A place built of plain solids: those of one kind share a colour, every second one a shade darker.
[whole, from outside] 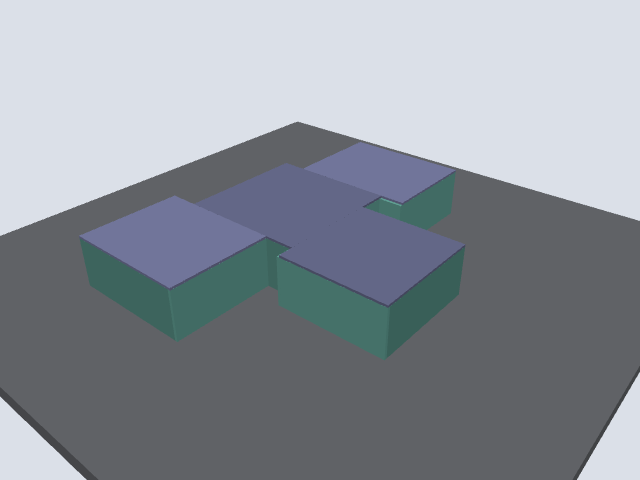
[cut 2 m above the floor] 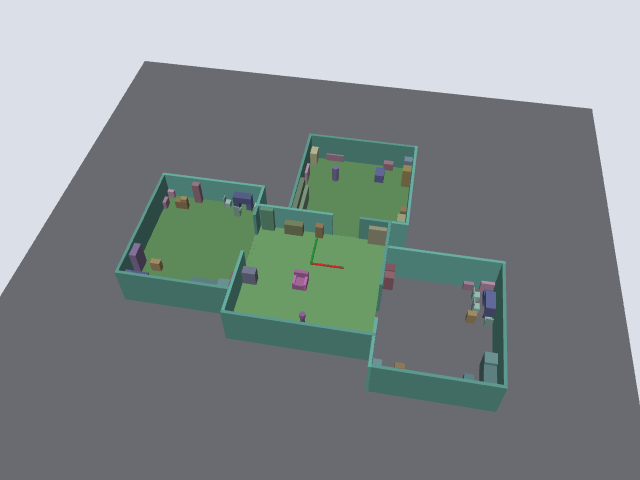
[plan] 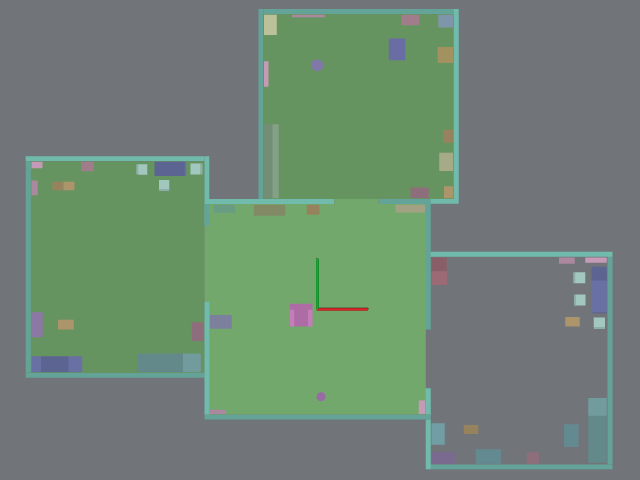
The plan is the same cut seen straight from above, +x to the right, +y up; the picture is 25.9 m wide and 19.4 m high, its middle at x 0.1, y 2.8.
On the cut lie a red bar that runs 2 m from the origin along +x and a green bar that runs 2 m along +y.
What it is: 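One storey of an old house, long lived in; a hub and three side rooms behind broad openings; a side room's floor lies below the hub's by a bare drop, by one riser or not at all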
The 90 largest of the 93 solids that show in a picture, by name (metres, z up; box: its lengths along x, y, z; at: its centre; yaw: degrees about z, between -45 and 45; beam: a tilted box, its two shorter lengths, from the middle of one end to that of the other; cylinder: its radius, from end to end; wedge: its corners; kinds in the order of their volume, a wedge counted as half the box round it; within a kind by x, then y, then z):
{
 "floor_1": {"box": [7.02, 8.56, 0.94], "at": [-8.08, 1.71, 0.42]},
 "floor_2": {"box": [0.2, 3.07, 0.94], "at": [-4.47, 1.84, 0.42]},
 "floor_3": {"box": [8.75, 8.52, 0.94], "at": [0.0, 0.0, 0.42]},
 "floor_4": {"box": [1.81, 0.2, 0.77], "at": [1.58, 4.36, 0.34]},
 "floor_5": {"box": [7.7, 7.48, 0.77], "at": [1.66, 8.2, 0.34]},
 "wall_1": {"box": [0.2, 8.56, 3.54], "at": [-11.69, 1.71, 1.72]},
 "wall_2": {"box": [7.22, 0.2, 3.54], "at": [-8.18, -2.67, 1.72]},
 "wall_3": {"box": [7.22, 0.2, 3.54], "at": [-8.18, 6.09, 1.72]},
 "wall_4": {"box": [0.2, 4.56, 3.54], "at": [-4.47, -1.98, 1.72]},
 "wall_5": {"box": [0.2, 0.88, 3.54], "at": [-4.47, 3.82, 1.72]},
 "wall_6": {"box": [0.2, 1.73, 3.54], "at": [-4.47, 5.32, 1.72]},
 "wall_7": {"box": [0.2, 7.68, 3.54], "at": [-2.29, 8.3, 1.72]},
 "wall_8": {"box": [5.25, 0.2, 3.54], "at": [-1.95, 4.36, 1.72]},
 "wall_9": {"box": [9.15, 0.2, 3.54], "at": [0.0, -4.36, 1.72]},
 "wall_10": {"box": [7.7, 0.2, 3.54], "at": [1.66, 12.03, 1.72]},
 "wall_11": {"box": [2.09, 0.2, 3.54], "at": [3.53, 4.36, 1.72]},
 "wall_12": {"box": [0.2, 2.01, 3.54], "at": [4.47, -5.46, 1.72]},
 "wall_13": {"box": [0.2, 1.07, 3.54], "at": [4.47, -3.72, 1.72]},
 "wall_14": {"box": [0.2, 5.07, 3.54], "at": [4.47, 1.72, 1.72]},
 "wall_15": {"box": [1.13, 0.2, 3.54], "at": [5.14, 4.36, 1.72]},
 "wall_16": {"box": [0.2, 7.68, 3.54], "at": [5.61, 8.3, 1.72]},
 "wall_17": {"box": [7.35, 0.2, 3.54], "at": [8.25, -6.37, 1.72]},
 "wall_18": {"box": [7.35, 0.2, 3.54], "at": [8.25, 2.23, 1.72]},
 "wall_19": {"box": [0.2, 8.39, 3.54], "at": [11.82, -2.07, 1.72]},
 "roof_1": {"box": [7.22, 8.96, 0.16], "at": [-8.18, 1.71, 3.57]},
 "roof_2": {"box": [9.15, 8.92, 0.16], "at": [0.0, 0.0, 3.57]},
 "roof_3": {"box": [8.1, 7.68, 0.16], "at": [1.66, 8.3, 3.57]},
 "roof_4": {"box": [7.35, 8.79, 0.16], "at": [8.25, -2.07, 3.57]},
 "workbench_1": {"box": [2.58, 0.76, 1.36], "at": [-6.01, -2.17, 1.58]},
 "workbench_2": {"box": [0.72, 0.76, 0.26], "at": [-5.08, -2.17, 2.39]},
 "workbench_3": {"box": [0.75, 2.62, 1.43], "at": [11.32, -4.9, 0.66]},
 "workbench_4": {"box": [0.75, 0.72, 0.24], "at": [11.32, -3.95, 1.5]},
 "kitchen_run_1": {"box": [0.34, 2.99, 2.13], "at": [-1.99, 5.98, 1.79]},
 "kitchen_run_2": {"box": [0.26, 2.99, 1.42], "at": [-1.69, 5.98, 1.43]},
 "desk_1": {"box": [0.39, 0.65, 1.24], "at": [-11.37, -2.22, 1.52]},
 "desk_2": {"box": [1.11, 0.65, 0.55], "at": [-10.62, -2.22, 1.86]},
 "desk_3": {"box": [0.56, 0.65, 0.52], "at": [-9.79, -2.22, 1.15]},
 "desk_4": {"box": [1.22, 0.58, 0.55], "at": [-5.98, 5.67, 1.88]},
 "desk_5": {"box": [0.06, 0.58, 1.26], "at": [-5.34, 5.67, 1.52]},
 "desk_6": {"box": [0.62, 0.06, 1.21], "at": [11.38, -0.14, 0.56]},
 "desk_7": {"box": [0.62, 1.27, 0.47], "at": [11.38, 0.52, 0.92]},
 "desk_8": {"box": [0.62, 0.56, 0.57], "at": [11.38, 1.44, 0.23]},
 "metal_shelving_1": {"box": [0.46, 1.02, 1.76], "at": [-11.33, -0.62, 1.77]},
 "metal_shelving_2": {"box": [0.94, 0.46, 1.83], "at": [5.07, -6.01, 0.87]},
 "crate_stack_1": {"box": [0.89, 0.34, 0.66], "at": [-10.27, 4.98, 1.23]},
 "crate_stack_2": {"box": [0.65, 0.4, 0.78], "at": [-10.17, -0.62, 1.29]},
 "crate_stack_3": {"box": [0.44, 0.34, 0.31], "at": [-10.05, 4.98, 1.71]},
 "crate_stack_4": {"box": [0.52, 0.41, 1.09], "at": [-0.18, 4.03, 1.44]},
 "crate_stack_5": {"box": [0.4, 0.52, 0.77], "at": [5.28, 6.99, 1.1]},
 "crate_stack_6": {"box": [0.36, 0.48, 0.71], "at": [5.3, 4.73, 1.08]},
 "crate_stack_7": {"box": [0.59, 0.37, 0.77], "at": [6.21, -4.86, 0.33]},
 "crate_stack_8": {"box": [0.58, 0.38, 0.9], "at": [10.3, -0.51, 0.4]},
 "tall_odds_1": {"box": [0.5, 0.39, 1.72], "at": [-9.3, 5.77, 1.75]},
 "tall_odds_2": {"box": [0.49, 0.76, 0.76], "at": [-4.84, -0.91, 1.27]},
 "tall_odds_3": {"box": [0.73, 0.42, 0.62], "at": [3.75, 11.69, 1.03]},
 "tall_odds_4": {"box": [0.74, 0.44, 0.74], "at": [4.13, 4.7, 1.09]},
 "tall_odds_5": {"box": [0.49, 0.47, 0.71], "at": [8.71, -6.01, 0.3]},
 "trunk_1": {"box": [0.55, 0.88, 0.68], "at": [4.88, -5.04, 0.29]},
 "trunk_2": {"box": [1.03, 0.58, 0.76], "at": [6.91, -5.95, 0.33]},
 "trunk_3": {"box": [0.59, 0.92, 0.68], "at": [10.25, -5.11, 0.29]},
 "carton_stack_1": {"box": [0.63, 0.57, 1.34], "at": [4.92, 1.26, 0.62]},
 "carton_stack_2": {"box": [0.63, 0.56, 1.4], "at": [4.92, 1.82, 0.65]},
 "radiator_1": {"box": [0.26, 0.6, 0.63], "at": [-11.43, 4.91, 1.21]},
 "radiator_2": {"box": [0.45, 0.26, 0.62], "at": [-11.34, 5.83, 1.21]},
 "radiator_3": {"box": [0.64, 0.17, 0.77], "at": [-4.03, -4.14, 1.28]},
 "radiator_4": {"box": [0.18, 1.04, 1.12], "at": [-2.07, 9.51, 1.28]},
 "radiator_5": {"box": [1.34, 0.11, 0.6], "at": [-0.36, 11.85, 1.02]},
 "radiator_6": {"box": [0.26, 0.54, 0.65], "at": [4.22, -3.96, 1.22]},
 "radiator_7": {"box": [0.64, 0.26, 0.69], "at": [10.08, 1.97, 0.3]},
 "radiator_8": {"box": [0.87, 0.22, 0.97], "at": [11.26, 1.99, 0.43]},
 "washing_machine_1": {"box": [0.52, 0.82, 1.14], "at": [-1.9, 11.5, 1.29]},
 "washing_machine_2": {"box": [0.56, 0.73, 0.95], "at": [5.2, 5.96, 1.2]},
 "fridge_1": {"box": [0.62, 0.65, 1.58], "at": [5.17, 10.28, 1.51]},
 "coat_rack_1": {"box": [0.89, 0.33, 2.1], "at": [-3.76, 4.07, 1.94]},
 "bookcase_1": {"box": [1.19, 0.32, 1.52], "at": [3.75, 4.07, 1.65]},
 "hall_bench_1": {"box": [1.28, 0.46, 0.99], "at": [-1.94, 4.0, 1.39]},
 "highchair_pram_1": {"box": [0.88, 0.57, 1.12], "at": [-3.91, -0.51, 1.45]},
 "dining_chair_1": {"box": [0.36, 0.42, 0.46], "at": [-7.06, 5.65, 1.13]},
 "dining_chair_2": {"box": [0.42, 0.36, 0.51], "at": [-6.2, 5.04, 1.15]},
 "dining_chair_3": {"box": [0.41, 0.45, 0.47], "at": [-4.93, 5.67, 1.13]},
 "dining_chair_4": {"box": [0.41, 0.44, 0.52], "at": [10.62, 1.27, 0.21]},
 "dining_chair_5": {"box": [0.39, 0.45, 0.52], "at": [10.64, 0.37, 0.21]},
 "dining_chair_6": {"box": [0.46, 0.08, 0.93], "at": [11.39, -0.76, 0.41]},
 "dining_chair_7": {"box": [0.46, 0.38, 0.51], "at": [11.39, -0.53, 0.21]},
 "armchair_1": {"box": [0.74, 0.67, 0.47], "at": [-0.75, -0.36, 1.13]},
 "armchair_2": {"box": [0.91, 0.25, 0.92], "at": [-0.66, 0.1, 1.35]},
 "armchair_3": {"box": [0.18, 0.67, 0.63], "at": [-0.29, -0.36, 1.21]},
 "pet_corner_1": {"box": [0.67, 0.88, 0.69], "at": [3.21, 10.5, 1.06]},
 "cooker_1": {"box": [0.6, 0.52, 1.24], "at": [5.18, 11.65, 1.34]},
 "plant_big_round_1": {"cylinder": 0.24, "from": [-0.01, 9.86, 0.72], "to": [-0.01, 9.86, 1.94]}
}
